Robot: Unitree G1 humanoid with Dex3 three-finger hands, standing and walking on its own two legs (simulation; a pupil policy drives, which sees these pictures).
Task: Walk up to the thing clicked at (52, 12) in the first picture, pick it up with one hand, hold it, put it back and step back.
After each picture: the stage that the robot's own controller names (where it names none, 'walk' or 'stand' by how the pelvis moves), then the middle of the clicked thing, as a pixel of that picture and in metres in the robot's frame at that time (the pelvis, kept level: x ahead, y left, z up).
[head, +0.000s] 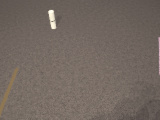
stand; (52, 19) +1.82 +0.39 -0.65
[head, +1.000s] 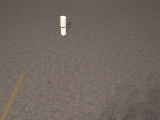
walk; (63, 25) +1.71 +0.16 -0.64
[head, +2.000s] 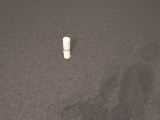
walk; (66, 48) +1.15 +0.13 -0.65
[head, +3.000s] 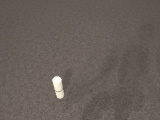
walk; (58, 88) +0.72 +0.20 -0.64
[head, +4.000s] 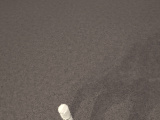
walk; (66, 115) +0.45 +0.21 -0.64
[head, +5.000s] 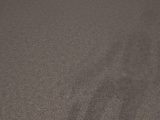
stand; out of the picture +0.34 +0.17 -0.65
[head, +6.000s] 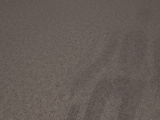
stand; out of the picture +0.32 +0.17 -0.66
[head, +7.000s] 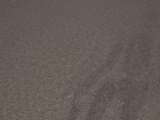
stand; out of the picture +0.35 +0.17 -0.66
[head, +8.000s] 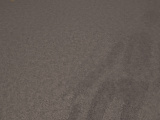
stand; out of the picture +0.33 +0.17 -0.66
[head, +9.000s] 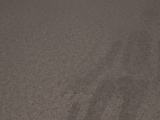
go down; out of the picture +0.34 +0.17 -0.66
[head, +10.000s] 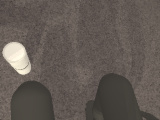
go down; (19, 61) +0.42 +0.21 -0.25
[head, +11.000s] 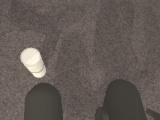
approach; (35, 65) +0.42 +0.20 -0.27
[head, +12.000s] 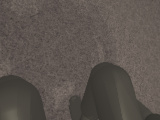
close in; out of the picture +0.41 +0.25 -0.16
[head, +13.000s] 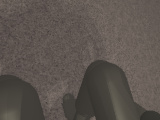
close; out of the picture +0.41 +0.25 -0.16
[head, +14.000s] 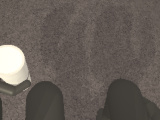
lift; (16, 73) +0.33 +0.23 -0.04
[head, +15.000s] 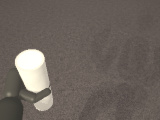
hold; (38, 85) +0.32 +0.15 +0.08
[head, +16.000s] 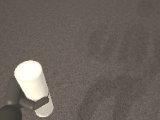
hold; (37, 93) +0.31 +0.17 +0.01
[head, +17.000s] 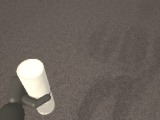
crouch; (39, 91) +0.31 +0.16 +0.02
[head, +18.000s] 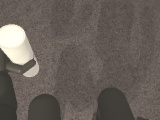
crouch; (22, 56) +0.43 +0.18 -0.06
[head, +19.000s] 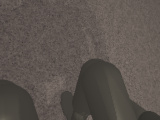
lower; out of the picture +0.43 +0.26 -0.17
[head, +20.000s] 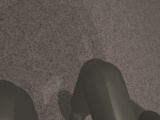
lower; out of the picture +0.43 +0.27 -0.16
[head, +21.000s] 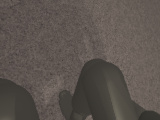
lower; out of the picture +0.43 +0.27 -0.16
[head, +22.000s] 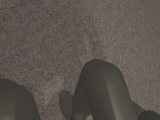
lower; out of the picture +0.42 +0.27 -0.16
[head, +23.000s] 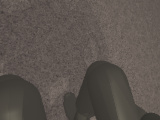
loosen; out of the picture +0.40 +0.24 -0.17
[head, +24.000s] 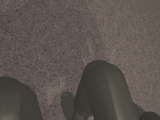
withdraw; out of the picture +0.40 +0.25 -0.17
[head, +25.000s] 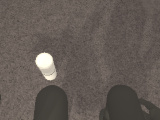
walk; (47, 68) +0.43 +0.18 -0.32
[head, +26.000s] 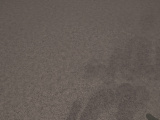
stand; out of the picture +0.35 +0.15 -0.59
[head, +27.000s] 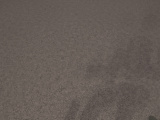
stand; out of the picture +0.36 +0.17 -0.60
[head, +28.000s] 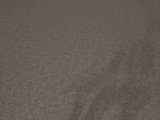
stand; out of the picture +0.37 +0.15 -0.64
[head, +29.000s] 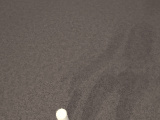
walk; (63, 119) +0.39 +0.15 -0.64
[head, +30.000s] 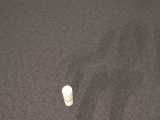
walk; (68, 96) +0.50 +0.11 -0.63
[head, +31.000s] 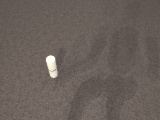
walk; (52, 67) +0.75 +0.23 -0.63
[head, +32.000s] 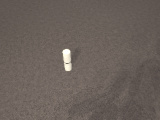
stand; (67, 60) +1.00 +0.17 -0.64
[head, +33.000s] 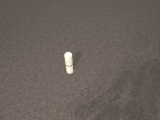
stand; (69, 63) +1.00 +0.16 -0.66
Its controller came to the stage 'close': yes
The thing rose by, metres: 0.67
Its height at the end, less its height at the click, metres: +0.00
